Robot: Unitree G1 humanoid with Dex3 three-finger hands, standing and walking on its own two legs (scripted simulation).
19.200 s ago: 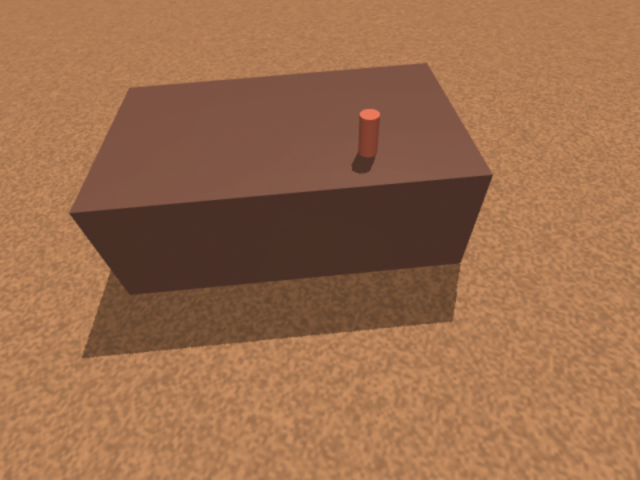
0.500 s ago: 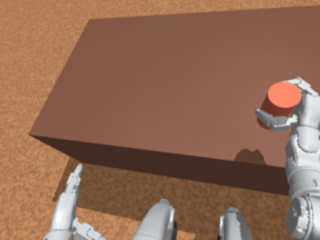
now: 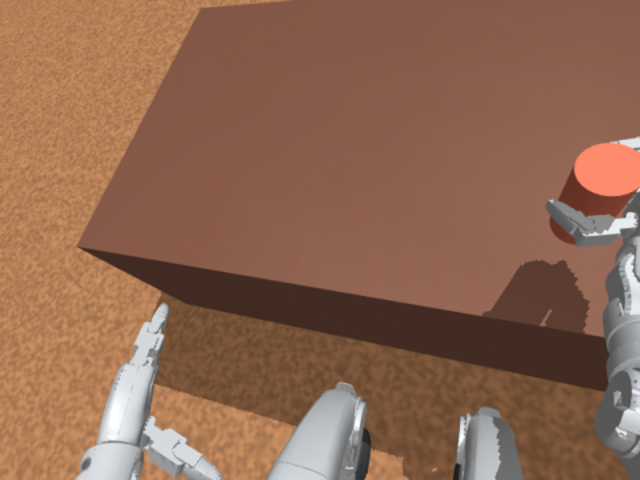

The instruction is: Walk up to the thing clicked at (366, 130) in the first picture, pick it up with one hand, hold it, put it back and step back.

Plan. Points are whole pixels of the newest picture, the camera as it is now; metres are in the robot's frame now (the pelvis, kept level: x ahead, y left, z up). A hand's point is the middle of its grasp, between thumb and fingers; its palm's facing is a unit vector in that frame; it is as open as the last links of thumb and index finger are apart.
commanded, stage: crouch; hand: right
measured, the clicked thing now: (590, 199) +0.48 -0.20 -0.03
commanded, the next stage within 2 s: lower in 0.06 s
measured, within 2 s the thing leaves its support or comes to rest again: rests again in 1.12 s
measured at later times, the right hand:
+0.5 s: hand (584, 205) +0.49 -0.21 -0.07, palm faces +0.21 +0.98 +0.01, open 9.3 cm
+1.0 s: hand (575, 216) +0.50 -0.21 -0.10, palm faces +0.20 +0.98 +0.00, open 9.3 cm
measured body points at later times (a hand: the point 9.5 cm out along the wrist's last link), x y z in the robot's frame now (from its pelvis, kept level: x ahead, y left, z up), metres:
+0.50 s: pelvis -0.02 +0.00 -0.03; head +0.16 -0.07 +0.38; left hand +0.16 +0.26 +0.05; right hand +0.48 -0.26 -0.06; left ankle +0.04 +0.14 -0.61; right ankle +0.03 -0.13 -0.61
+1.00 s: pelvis -0.03 +0.00 -0.06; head +0.16 -0.08 +0.34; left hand +0.14 +0.26 +0.05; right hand +0.48 -0.26 -0.10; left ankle +0.04 +0.14 -0.61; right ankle +0.03 -0.13 -0.61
